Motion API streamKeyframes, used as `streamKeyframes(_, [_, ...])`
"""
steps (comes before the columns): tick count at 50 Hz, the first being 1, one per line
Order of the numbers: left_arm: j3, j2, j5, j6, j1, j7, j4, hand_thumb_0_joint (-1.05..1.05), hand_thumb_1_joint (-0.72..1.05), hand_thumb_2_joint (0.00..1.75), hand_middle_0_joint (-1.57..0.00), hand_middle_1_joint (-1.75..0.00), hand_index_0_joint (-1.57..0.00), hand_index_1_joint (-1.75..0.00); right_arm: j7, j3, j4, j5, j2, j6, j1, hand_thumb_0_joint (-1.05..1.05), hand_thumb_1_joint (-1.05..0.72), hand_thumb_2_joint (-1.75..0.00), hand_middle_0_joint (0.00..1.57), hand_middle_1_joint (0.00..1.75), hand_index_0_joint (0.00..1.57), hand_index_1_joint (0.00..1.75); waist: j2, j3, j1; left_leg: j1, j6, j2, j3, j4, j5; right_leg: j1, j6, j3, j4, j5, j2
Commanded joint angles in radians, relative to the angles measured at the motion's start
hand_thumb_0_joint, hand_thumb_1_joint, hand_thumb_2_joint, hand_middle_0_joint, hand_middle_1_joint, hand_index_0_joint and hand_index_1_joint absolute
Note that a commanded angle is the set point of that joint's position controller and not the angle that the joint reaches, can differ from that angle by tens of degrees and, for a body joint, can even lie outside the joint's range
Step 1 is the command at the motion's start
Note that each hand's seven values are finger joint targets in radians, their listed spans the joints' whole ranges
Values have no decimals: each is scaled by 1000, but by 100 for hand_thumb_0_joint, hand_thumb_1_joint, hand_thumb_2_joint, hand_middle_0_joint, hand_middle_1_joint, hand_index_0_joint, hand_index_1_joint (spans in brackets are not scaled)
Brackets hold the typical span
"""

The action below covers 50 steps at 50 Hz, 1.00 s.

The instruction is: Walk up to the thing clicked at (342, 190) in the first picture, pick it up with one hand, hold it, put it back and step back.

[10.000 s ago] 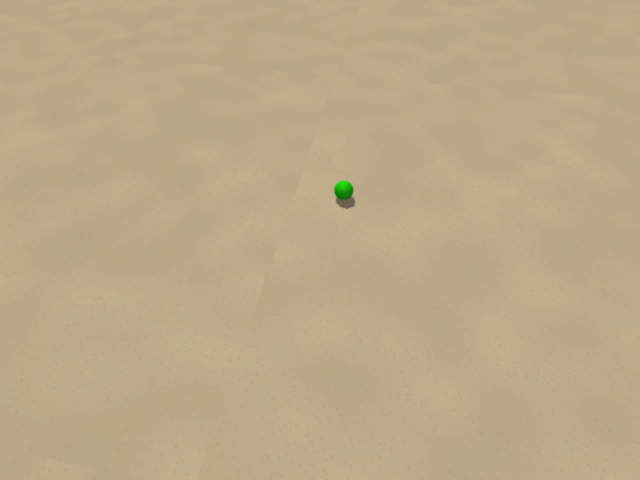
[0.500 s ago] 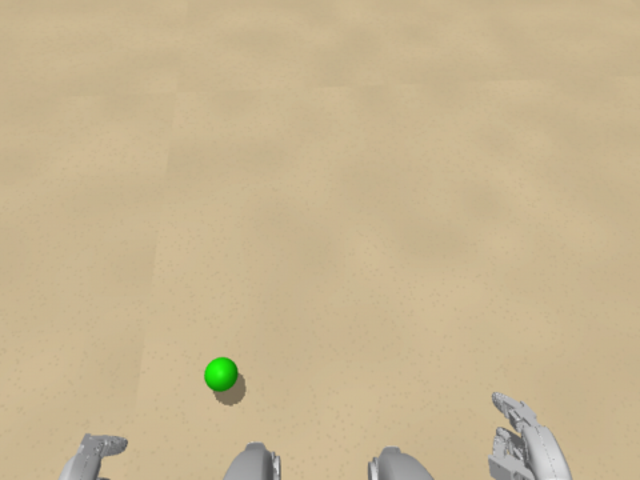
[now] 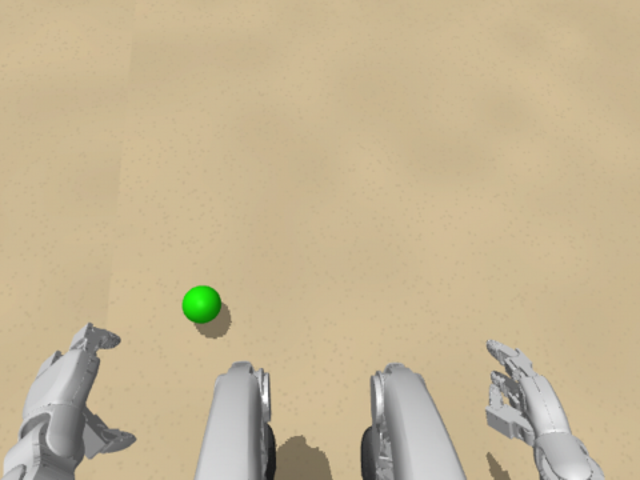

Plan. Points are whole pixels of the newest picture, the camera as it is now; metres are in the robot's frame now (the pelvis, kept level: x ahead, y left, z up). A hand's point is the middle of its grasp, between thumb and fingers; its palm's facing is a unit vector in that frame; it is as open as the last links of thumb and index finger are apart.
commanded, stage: rise first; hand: left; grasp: from above
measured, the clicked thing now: (201, 304) +0.45 +0.26 -0.51
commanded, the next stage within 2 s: approach in 1.60 s
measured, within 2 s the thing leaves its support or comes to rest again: neither
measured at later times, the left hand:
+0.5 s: hand (142, 344) +0.33 +0.30 -0.29, palm faces -0.47 -0.20 -0.86, open 14.1 cm
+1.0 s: hand (159, 327) +0.37 +0.30 -0.35, palm faces -0.46 -0.04 -0.89, open 14.2 cm
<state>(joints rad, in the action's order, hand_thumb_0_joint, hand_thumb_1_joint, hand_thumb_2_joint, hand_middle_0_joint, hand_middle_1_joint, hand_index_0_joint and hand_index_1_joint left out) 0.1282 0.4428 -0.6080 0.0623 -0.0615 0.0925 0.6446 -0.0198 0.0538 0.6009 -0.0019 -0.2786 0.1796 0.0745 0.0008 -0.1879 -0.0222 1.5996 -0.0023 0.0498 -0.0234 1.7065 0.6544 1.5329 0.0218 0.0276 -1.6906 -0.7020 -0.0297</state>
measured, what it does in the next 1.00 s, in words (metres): lowers itself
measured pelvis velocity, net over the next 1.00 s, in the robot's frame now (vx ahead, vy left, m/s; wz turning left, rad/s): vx -0.05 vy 0.00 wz -0.09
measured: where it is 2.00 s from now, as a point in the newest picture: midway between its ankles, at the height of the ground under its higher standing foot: outside the picture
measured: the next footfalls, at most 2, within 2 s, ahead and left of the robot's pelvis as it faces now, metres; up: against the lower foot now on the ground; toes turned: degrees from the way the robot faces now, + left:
none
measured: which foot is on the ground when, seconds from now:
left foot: down 0.00-1.00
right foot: down 0.00-1.00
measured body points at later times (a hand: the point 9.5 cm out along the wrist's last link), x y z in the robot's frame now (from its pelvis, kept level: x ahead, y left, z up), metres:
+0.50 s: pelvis -0.06 +0.00 -0.15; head +0.15 +0.03 +0.25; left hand +0.35 +0.31 -0.24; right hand +0.05 -0.28 -0.28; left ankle +0.05 +0.12 -0.51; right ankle +0.03 -0.13 -0.51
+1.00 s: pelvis -0.05 +0.00 -0.19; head +0.17 +0.05 +0.19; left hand +0.39 +0.30 -0.30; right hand +0.04 -0.28 -0.32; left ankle +0.05 +0.12 -0.51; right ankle +0.03 -0.13 -0.51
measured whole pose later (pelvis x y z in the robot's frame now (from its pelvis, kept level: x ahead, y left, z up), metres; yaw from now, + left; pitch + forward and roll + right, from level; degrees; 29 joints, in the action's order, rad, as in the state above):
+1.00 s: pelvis -0.05 +0.00 -0.19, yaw -5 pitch +33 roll -7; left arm 0.12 0.69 -1.23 0.29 -0.74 0.34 1.23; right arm -0.11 0.03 0.76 -0.11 -0.25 0.02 0.09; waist -0.02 -0.08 -0.10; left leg 2.26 -0.02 0.06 -0.11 2.31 0.64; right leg 2.15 0.03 0.06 -2.26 -0.69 0.00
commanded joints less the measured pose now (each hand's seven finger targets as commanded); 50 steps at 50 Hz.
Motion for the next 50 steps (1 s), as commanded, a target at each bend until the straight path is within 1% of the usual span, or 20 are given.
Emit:
streamKeyframes(1, [81, 255, -84, 49, -136, 63, -70, 0, -58, 101, -7, -109, -6, -109, -5, 75, -45, 6, -174, 23, 77, 0, -90, -90, 20, 30, 20, 30, 125, -535, 16, -377, -7, -28, -24, -89, -417, -48, -49, 20, 68, 368, 38])
streamKeyframes(5, [90, 314, -152, 74, -320, 73, 18, 0, -57, 102, -6, -108, -6, -108, -16, 79, -7, -2, -175, 6, 93, 0, -89, -90, 20, 30, 20, 30, 87, -558, 11, -214, -15, -30, -14, 11, -292, 14, -46, 26, 9, 286, 42])
streamKeyframes(8, [99, 367, -200, 100, -412, 80, 35, 0, -54, 103, -5, -107, -5, -107, -18, 87, 6, -7, -186, -7, 108, 0, -86, -89, 20, 30, 20, 30, 82, -629, 17, -175, -14, -29, -8, 61, -229, 33, -47, 31, -29, 235, 45])
streamKeyframes(12, [100, 416, -249, 135, -526, 87, 109, 0, -56, 105, -5, -106, -4, -107, -16, 88, 24, -14, -186, -23, 112, 0, -86, -89, 20, 30, 20, 30, 50, -576, 4, -59, -20, -31, -5, 97, -78, 98, -47, 38, -43, 98, 52])
streamKeyframes(15, [97, 450, -288, 156, -590, 94, 138, 0, -57, 106, -4, -106, -3, -107, -17, 83, 34, -18, -189, -39, 121, 0, -87, -90, 20, 30, 20, 30, 64, -569, 2, -15, -22, -33, -7, 129, -30, 146, -51, 42, -72, 41, 54])
streamKeyframes(17, [101, 481, -320, 171, -645, 107, 165, 0, -56, 105, -5, -107, -4, -107, -17, 77, 45, -24, -190, -49, 129, 0, -87, -90, 20, 30, 20, 30, 75, -564, -8, 22, -24, -36, 0, 161, -31, 162, -51, 45, -94, 41, 56])
streamKeyframes(19, [89, 472, -343, 182, -659, 120, 218, 0, -56, 105, -5, -105, -4, -106, -21, 70, 57, -28, -187, -62, 137, 0, -87, -90, 20, 30, 20, 30, 52, -537, -18, 51, -28, -37, -5, 184, -23, 196, -52, 50, -110, 30, 59])
streamKeyframes(22, [88, 509, -383, 199, -725, 141, 239, 0, -56, 104, -5, -104, -5, -104, -29, 63, 67, -38, -191, -80, 144, 0, -88, -90, 20, 30, 20, 30, 103, -534, -20, 58, -25, -35, -9, 204, -18, 238, -58, 60, -149, 34, 61])
streamKeyframes(25, [62, 488, -427, 207, -743, 163, 308, 0, -56, 104, -5, -102, -5, -102, -36, 58, 81, -48, -197, -97, 154, 0, -89, -90, 20, 30, 20, 30, 130, -503, -33, 70, -22, -33, -18, 221, -7, 295, -61, 75, -184, 35, 62])
streamKeyframes(29, [63, 511, -480, 208, -791, 198, 340, 0, -57, 104, -6, -100, -5, -101, -44, 55, 96, -59, -202, -117, 170, 0, -90, -90, 20, 30, 20, 30, 175, -522, -35, 56, -17, -32, -20, 244, -41, 324, -65, 88, -225, 76, 64])
streamKeyframes(32, [54, 509, -508, 207, -843, 219, 339, 0, -57, 104, -5, -99, -5, -100, -50, 54, 103, -65, -210, -125, 174, 0, -90, -90, 20, 30, 20, 30, 226, -532, -45, 25, -9, -29, -41, 249, -57, 372, -66, 101, -269, 105, 59])
streamKeyframes(34, [48, 508, -526, 202, -835, 228, 379, 0, -57, 103, -6, -99, -5, -100, -53, 57, 111, -71, -215, -130, 179, 0, -90, -90, 20, 30, 20, 30, 210, -524, -53, 27, -10, -26, -42, 265, -84, 381, -65, 104, -276, 129, 59])
streamKeyframes(35, [35, 487, -532, 205, -857, 232, 367, 0, -58, 104, -6, -98, -4, -99, -56, 57, 111, -73, -213, -132, 183, 0, -90, -90, 20, 30, 20, 30, 217, -521, -62, 31, -8, -27, -49, 265, -84, 394, -65, 108, -290, 132, 58])
streamKeyframes(36, [43, 509, -538, 203, -849, 237, 385, 0, -57, 103, -6, -99, -5, -100, -58, 54, 116, -73, -209, -134, 181, 0, -90, -90, 20, 30, 20, 30, 214, -525, -50, 36, -11, -28, -41, 275, -92, 384, -66, 105, -287, 138, 61])
streamKeyframes(37, [47, 521, -549, 203, -865, 242, 387, 0, -57, 103, -6, -99, -5, -99, -59, 58, 113, -76, -212, -136, 186, 0, -90, -90, 20, 30, 20, 30, 208, -532, -54, 46, -13, -28, -36, 285, -90, 382, -65, 104, -282, 135, 63])
streamKeyframes(41, [45, 516, -573, 209, -889, 258, 396, 0, -56, 101, -6, -100, -6, -100, -68, 56, 123, -87, -213, -139, 190, 0, -90, -90, 20, 30, 20, 30, 227, -561, -60, 24, -12, -26, -38, 317, -144, 386, -62, 106, -317, 181, 61])
streamKeyframes(43, [31, 503, -587, 214, -897, 266, 423, 0, -55, 101, -6, -100, -6, -100, -74, 56, 124, -91, -210, -141, 190, 0, -91, -90, 20, 30, 20, 30, 201, -542, -72, 64, -16, -28, -34, 331, -123, 394, -62, 107, -314, 166, 66])
streamKeyframes(44, [44, 521, -594, 218, -902, 273, 437, 0, -55, 101, -6, -101, -6, -100, -75, 56, 128, -94, -211, -140, 187, 0, -90, -90, 20, 30, 20, 30, 190, -531, -69, 89, -19, -28, -30, 343, -110, 396, -60, 103, -312, 157, 66])
streamKeyframes(48, [41, 518, -618, 225, -920, 293, 454, 0, -55, 101, -6, -101, -6, -101, -80, 47, 133, -105, -205, -141, 194, 0, -91, -90, 20, 30, 20, 30, 186, -539, -70, 97, -21, -29, -20, 364, -126, 386, -59, 102, -319, 167, 70])
streamKeyframes(50, [35, 511, -626, 229, -937, 304, 481, 0, -55, 101, -6, -101, -6, -101, -83, 46, 138, -112, -207, -141, 196, 0, -91, -90, 20, 30, 20, 30, 167, -535, -90, 112, -24, -27, -22, 384, -128, 385, -56, 106, -324, 173, 72])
